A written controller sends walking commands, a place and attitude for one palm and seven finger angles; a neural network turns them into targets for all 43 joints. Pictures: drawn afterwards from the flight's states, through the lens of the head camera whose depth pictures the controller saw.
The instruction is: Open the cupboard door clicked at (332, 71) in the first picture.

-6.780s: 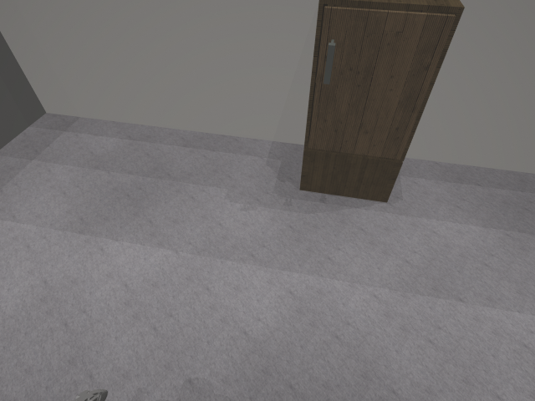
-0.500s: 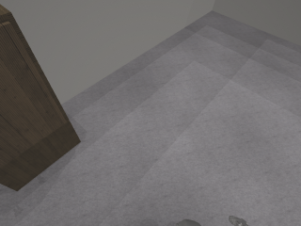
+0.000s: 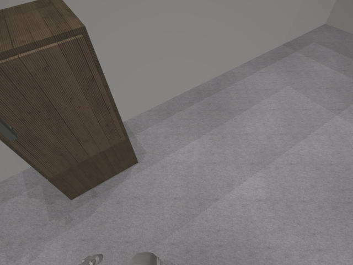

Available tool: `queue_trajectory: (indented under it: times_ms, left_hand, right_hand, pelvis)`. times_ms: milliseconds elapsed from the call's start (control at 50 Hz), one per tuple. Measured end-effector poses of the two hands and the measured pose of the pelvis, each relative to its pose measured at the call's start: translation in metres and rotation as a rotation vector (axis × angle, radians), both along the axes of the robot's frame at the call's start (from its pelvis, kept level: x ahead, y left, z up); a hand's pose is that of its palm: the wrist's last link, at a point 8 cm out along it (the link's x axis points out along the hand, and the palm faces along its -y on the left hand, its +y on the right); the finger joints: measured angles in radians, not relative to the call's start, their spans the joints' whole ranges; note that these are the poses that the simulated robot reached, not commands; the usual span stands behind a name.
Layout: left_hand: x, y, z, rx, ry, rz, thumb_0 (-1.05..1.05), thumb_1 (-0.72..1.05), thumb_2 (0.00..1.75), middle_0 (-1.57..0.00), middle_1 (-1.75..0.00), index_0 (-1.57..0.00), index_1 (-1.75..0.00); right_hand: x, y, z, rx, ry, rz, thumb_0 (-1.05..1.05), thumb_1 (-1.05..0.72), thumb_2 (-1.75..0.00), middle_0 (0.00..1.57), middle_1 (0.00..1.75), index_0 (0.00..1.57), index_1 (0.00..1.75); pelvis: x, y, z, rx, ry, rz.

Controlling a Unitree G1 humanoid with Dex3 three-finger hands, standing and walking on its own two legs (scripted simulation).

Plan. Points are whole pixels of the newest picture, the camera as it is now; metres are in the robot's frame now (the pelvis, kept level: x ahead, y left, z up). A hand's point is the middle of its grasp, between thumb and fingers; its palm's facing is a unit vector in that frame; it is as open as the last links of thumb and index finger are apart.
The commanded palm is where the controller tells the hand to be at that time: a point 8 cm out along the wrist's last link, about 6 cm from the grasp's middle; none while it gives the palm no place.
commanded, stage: turn to face it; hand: left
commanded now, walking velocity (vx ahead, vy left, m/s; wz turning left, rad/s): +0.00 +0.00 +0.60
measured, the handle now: out of the picture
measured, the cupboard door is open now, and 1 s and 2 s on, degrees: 0 0 0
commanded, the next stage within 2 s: take the last steps up to it in 0.82 s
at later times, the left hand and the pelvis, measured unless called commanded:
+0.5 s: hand out of the picture +0.04 +0.28 -0.16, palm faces +0.31 -0.92 -0.26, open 7.4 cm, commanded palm none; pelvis +0.01 +0.04 +0.00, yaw +16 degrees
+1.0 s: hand out of the picture -0.04 +0.19 -0.16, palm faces +0.49 -0.83 -0.26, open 7.4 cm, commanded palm none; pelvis +0.01 +0.00 +0.00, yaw +28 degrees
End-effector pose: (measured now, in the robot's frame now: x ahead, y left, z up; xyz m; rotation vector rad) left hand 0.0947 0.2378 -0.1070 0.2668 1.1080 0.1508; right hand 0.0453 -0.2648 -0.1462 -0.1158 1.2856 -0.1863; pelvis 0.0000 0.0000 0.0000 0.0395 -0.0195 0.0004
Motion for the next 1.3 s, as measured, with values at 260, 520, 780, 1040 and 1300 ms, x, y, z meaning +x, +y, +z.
queue_trajectory:
  times_ms: [260, 520, 780, 1040, 1300]
  left_hand:
    - [-0.106, 0.065, -0.049, -0.044, 0.197, 0.270, 0.01, 0.90, 0.90, -0.20, -0.30, -0.20, -0.30]
    - [-0.076, 0.078, -0.018, -0.032, 0.044, 0.356, 0.01, 0.90, 0.90, -0.20, -0.30, -0.20, -0.30]
    - [-0.079, 0.021, 0.001, 0.015, -0.030, 0.416, 0.00, 0.90, 0.90, -0.20, -0.30, -0.20, -0.30]
    - [-0.189, -0.012, -0.024, -0.092, 0.168, 0.618, 0.00, 0.90, 0.90, -0.20, -0.30, -0.20, -0.30]
    - [-0.208, 0.018, -0.036, -0.179, 0.260, 0.671, 0.01, 0.91, 0.90, -0.20, -0.30, -0.20, -0.30]
  right_hand:
    - [0.099, 0.058, 0.013, -0.074, -0.120, 0.265, 0.01, -0.91, -0.90, 0.20, 0.30, 0.20, 0.30]
    - [0.108, 0.082, 0.023, -0.054, -0.096, 0.363, 0.01, -0.91, -0.90, 0.21, 0.30, 0.20, 0.30]
    - [0.117, 0.047, -0.009, 0.016, -0.016, 0.405, 0.01, -0.91, -0.90, 0.20, 0.30, 0.20, 0.30]
    - [0.136, 0.078, 0.007, -0.029, 0.016, 0.567, 0.01, -0.91, -0.90, 0.20, 0.30, 0.20, 0.29]
    - [0.110, 0.135, 0.014, -0.023, 0.014, 0.585, 0.01, -0.92, -0.90, 0.20, 0.30, 0.20, 0.30]
  pelvis:
    - [0.004, 0.036, -0.019, -0.032, 0.022, 0.155]
    - [0.009, 0.039, 0.000, -0.051, 0.008, 0.289]
    - [0.019, -0.002, -0.005, -0.012, -0.006, 0.409]
    - [0.012, 0.008, 0.000, -0.019, 0.003, 0.503]
    - [0.031, 0.057, 0.003, -0.040, -0.014, 0.531]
